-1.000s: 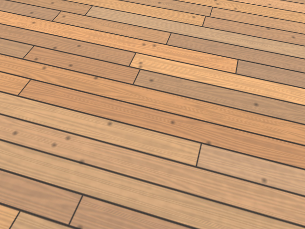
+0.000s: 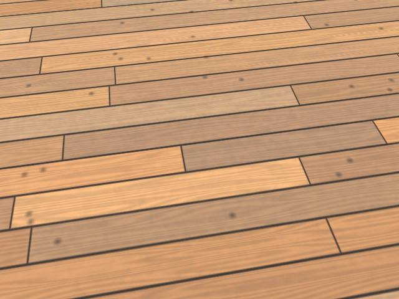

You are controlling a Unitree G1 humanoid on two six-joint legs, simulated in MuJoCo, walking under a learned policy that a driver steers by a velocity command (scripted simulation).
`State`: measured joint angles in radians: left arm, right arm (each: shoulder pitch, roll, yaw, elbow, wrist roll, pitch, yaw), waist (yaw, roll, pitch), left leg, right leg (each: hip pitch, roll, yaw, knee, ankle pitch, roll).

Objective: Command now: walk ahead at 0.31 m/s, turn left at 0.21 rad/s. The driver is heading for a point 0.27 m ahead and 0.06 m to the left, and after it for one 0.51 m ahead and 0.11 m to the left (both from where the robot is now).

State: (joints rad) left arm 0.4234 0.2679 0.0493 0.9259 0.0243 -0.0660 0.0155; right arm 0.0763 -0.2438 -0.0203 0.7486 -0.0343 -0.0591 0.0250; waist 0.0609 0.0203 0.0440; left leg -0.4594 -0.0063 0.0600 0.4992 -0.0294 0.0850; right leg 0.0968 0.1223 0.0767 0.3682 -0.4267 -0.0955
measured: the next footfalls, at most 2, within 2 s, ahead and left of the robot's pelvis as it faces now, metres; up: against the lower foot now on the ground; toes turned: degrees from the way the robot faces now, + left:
right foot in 0.60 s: +0.21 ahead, -0.09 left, +0.00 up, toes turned +27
left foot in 1.02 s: +0.08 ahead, +0.08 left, +0.00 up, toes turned +23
